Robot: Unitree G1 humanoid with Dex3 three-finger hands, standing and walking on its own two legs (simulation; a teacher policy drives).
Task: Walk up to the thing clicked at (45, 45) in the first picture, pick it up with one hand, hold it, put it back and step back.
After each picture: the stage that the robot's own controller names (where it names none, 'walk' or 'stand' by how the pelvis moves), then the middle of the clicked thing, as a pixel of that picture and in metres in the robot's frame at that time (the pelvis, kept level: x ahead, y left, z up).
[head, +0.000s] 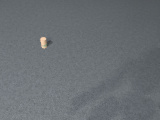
stand; (43, 42) +1.39 +0.39 -0.72
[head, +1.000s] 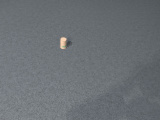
walk; (63, 43) +1.29 +0.19 -0.69
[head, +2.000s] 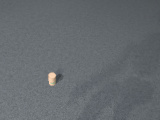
walk; (52, 79) +0.84 +0.19 -0.71
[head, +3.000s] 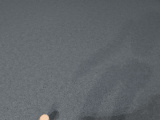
walk; out of the picture +0.46 +0.23 -0.70
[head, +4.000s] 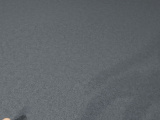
stand; out of the picture +0.40 +0.47 -0.68
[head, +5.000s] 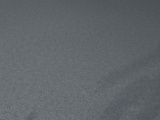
stand; out of the picture +0.41 +0.43 -0.72
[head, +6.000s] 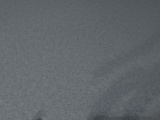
stand; out of the picture +0.35 +0.36 -0.70
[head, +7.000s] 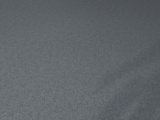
stand; out of the picture +0.37 +0.39 -0.72
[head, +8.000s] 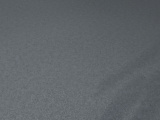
stand; out of the picture +0.36 +0.38 -0.73
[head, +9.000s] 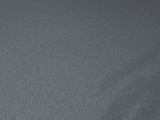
stand; out of the picture +0.35 +0.39 -0.73
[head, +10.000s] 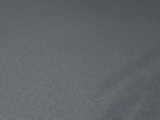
stand; out of the picture +0.34 +0.39 -0.73
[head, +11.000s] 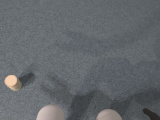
go down; (13, 83) +0.41 +0.37 -0.50
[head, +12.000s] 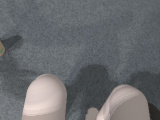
go down; out of the picture +0.44 +0.40 -0.30
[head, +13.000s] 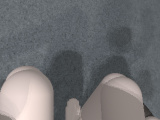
close in; out of the picture +0.40 +0.43 -0.25
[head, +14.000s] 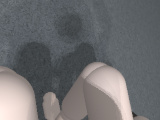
close in; out of the picture +0.38 +0.45 -0.22
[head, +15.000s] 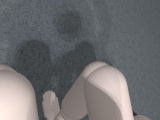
close; out of the picture +0.38 +0.45 -0.22
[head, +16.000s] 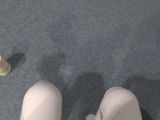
lift; out of the picture +0.42 +0.36 -0.31
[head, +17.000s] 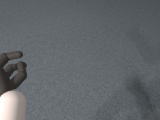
approach; out of the picture +0.35 +0.32 -0.66
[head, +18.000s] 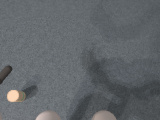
approach; (16, 96) +0.39 +0.33 -0.51
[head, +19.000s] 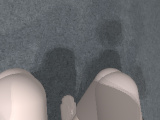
go down; out of the picture +0.41 +0.38 -0.23
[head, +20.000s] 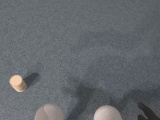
walk; (18, 83) +0.42 +0.33 -0.48
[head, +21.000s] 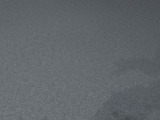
stand; out of the picture +0.38 +0.31 -0.66
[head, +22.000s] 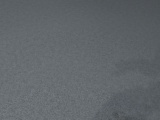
stand; out of the picture +0.38 +0.31 -0.66
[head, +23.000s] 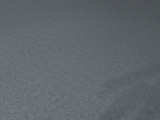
stand; out of the picture +0.38 +0.30 -0.71
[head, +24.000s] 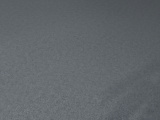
stand; out of the picture +0.39 +0.31 -0.72
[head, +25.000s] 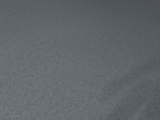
stand; out of the picture +0.36 +0.32 -0.73
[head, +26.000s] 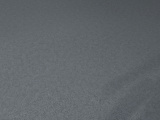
walk; out of the picture +0.36 +0.33 -0.73
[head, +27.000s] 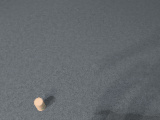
walk; (39, 104) +0.49 +0.32 -0.71
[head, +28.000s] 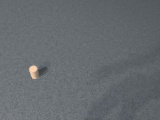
walk; (34, 72) +0.76 +0.35 -0.71
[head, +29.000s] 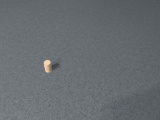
stand; (47, 66) +0.99 +0.33 -0.70
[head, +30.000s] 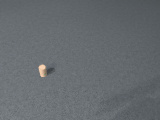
stand; (42, 71) +0.98 +0.33 -0.73
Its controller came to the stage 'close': yes
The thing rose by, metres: 0.01
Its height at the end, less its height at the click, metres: +0.00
